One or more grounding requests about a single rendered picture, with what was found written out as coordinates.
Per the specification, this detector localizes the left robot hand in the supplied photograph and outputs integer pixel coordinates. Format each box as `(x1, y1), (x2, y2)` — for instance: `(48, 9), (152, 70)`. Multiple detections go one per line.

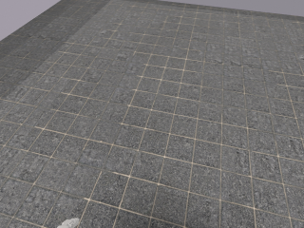
(57, 218), (80, 228)

